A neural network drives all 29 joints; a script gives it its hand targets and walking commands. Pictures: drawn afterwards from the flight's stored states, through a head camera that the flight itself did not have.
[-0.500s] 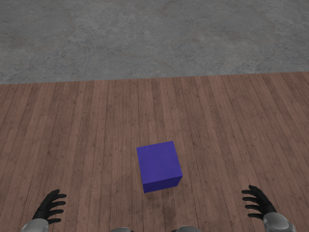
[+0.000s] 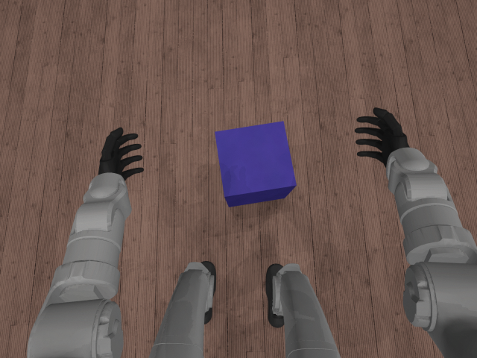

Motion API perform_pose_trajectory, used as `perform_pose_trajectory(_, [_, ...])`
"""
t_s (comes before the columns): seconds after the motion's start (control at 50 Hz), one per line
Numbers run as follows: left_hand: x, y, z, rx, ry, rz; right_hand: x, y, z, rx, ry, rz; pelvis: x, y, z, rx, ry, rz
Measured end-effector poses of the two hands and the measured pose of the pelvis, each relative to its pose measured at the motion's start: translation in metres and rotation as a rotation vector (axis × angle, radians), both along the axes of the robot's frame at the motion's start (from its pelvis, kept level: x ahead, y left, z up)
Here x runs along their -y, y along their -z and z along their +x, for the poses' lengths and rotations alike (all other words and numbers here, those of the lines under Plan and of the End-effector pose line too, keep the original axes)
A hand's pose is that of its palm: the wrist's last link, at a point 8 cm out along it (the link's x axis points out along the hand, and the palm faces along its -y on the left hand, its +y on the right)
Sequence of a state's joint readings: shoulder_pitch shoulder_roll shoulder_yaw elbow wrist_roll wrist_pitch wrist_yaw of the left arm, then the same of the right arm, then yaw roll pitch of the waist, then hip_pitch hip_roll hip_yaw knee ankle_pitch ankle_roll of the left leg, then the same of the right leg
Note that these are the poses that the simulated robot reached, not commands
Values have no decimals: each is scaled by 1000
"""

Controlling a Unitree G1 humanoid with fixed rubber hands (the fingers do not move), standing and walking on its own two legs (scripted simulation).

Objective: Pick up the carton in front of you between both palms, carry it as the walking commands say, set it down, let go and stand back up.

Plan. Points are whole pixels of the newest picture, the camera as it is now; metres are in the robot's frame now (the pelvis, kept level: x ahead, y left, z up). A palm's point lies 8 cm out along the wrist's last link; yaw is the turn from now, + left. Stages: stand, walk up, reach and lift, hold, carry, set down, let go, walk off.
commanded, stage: reach and lift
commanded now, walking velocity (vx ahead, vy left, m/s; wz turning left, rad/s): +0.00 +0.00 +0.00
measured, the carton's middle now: (253, 168) +0.53 -0.02 -0.56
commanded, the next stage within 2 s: none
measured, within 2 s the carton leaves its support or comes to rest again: neither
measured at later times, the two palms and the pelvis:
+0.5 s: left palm (163, 126) +0.51 +0.18 -0.16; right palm (350, 97) +0.57 -0.20 -0.16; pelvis +0.01 -0.01 -0.03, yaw +1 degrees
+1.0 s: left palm (184, 164) +0.49 +0.18 -0.40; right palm (320, 147) +0.55 -0.20 -0.40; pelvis -0.03 +0.01 -0.24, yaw +4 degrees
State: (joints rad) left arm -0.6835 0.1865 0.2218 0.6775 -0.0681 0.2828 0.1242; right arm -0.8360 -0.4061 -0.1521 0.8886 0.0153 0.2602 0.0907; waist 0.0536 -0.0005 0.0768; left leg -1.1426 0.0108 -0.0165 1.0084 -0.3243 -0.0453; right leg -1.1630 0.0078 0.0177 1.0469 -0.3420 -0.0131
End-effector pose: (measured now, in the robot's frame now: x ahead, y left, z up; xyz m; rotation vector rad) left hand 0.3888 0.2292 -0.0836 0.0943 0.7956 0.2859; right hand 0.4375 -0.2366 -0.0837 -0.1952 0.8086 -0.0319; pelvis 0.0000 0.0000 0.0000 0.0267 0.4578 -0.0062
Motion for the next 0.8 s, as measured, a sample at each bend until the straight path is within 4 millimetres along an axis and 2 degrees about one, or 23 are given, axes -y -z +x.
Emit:
perform_pose_trajectory(0.1, [16, 10, 34, 43, -23, -21, -10, 8, 39, 30, -15, 31, 4, 11, -16, -71, 4, 7])
perform_pose_trajectory(0.18, [28, 19, 61, 75, -36, -38, -17, 14, 70, 60, -26, 54, 6, 19, -21, -131, 7, 13])
perform_pose_trajectory(0.3, [44, 36, 98, 122, -45, -53, -28, 29, 112, 107, -43, 85, 8, 29, -17, -221, 11, 23])
perform_pose_trajectory(0.38, [50, 49, 114, 143, -45, -50, -32, 44, 131, 131, -50, 91, 8, 30, -7, -271, 11, 29])
perform_pose_trajectory(0.48, [53, 71, 120, 144, -46, -52, -37, 69, 138, 131, -42, 101, 9, 31, 9, -338, 7, 34])
perform_pose_trajectory(0.58, [53, 106, 114, 118, -50, -58, -44, 105, 131, 103, -28, 103, 7, 46, 19, -415, -2, 38])
perform_pose_trajectory(0.68, [49, 156, 108, 95, -55, -61, -49, 157, 121, 82, -15, 100, 3, 82, 19, -475, -10, 40])
perform_pose_trajectory(0.8, [46, 227, 106, 95, -39, -67, -45, 231, 113, 90, 4, 81, -3, 144, 4, -480, -19, 40])
